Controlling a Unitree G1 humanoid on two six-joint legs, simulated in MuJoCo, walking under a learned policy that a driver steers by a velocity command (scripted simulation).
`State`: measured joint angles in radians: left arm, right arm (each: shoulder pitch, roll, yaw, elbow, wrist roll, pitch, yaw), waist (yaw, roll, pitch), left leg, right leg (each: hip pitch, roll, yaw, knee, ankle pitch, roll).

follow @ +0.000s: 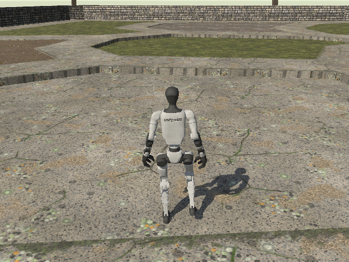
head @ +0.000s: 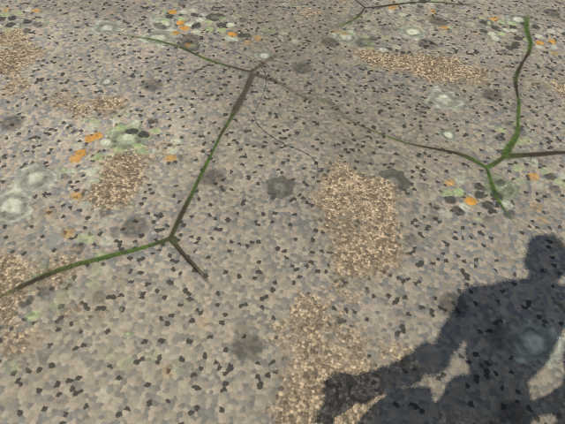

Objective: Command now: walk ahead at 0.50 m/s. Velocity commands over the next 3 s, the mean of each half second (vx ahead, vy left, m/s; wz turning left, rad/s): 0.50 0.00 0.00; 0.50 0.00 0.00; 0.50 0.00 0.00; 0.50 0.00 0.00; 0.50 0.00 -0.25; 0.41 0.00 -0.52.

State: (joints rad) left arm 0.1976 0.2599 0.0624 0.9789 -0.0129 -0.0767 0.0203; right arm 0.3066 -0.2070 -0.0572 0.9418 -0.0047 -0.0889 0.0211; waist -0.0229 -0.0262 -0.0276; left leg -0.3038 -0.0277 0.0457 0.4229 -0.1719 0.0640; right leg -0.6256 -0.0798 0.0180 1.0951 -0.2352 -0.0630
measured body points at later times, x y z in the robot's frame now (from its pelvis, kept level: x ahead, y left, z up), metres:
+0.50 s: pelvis +0.28 -0.07 -0.01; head +0.32 -0.08 +0.44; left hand +0.41 +0.18 -0.13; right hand +0.30 -0.34 -0.15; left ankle +0.16 +0.07 -0.64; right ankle +0.35 -0.16 -0.74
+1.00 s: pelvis +0.56 -0.03 -0.02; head +0.60 -0.02 +0.43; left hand +0.53 +0.24 -0.17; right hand +0.76 -0.27 -0.12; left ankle +0.67 +0.06 -0.74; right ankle +0.38 -0.16 -0.67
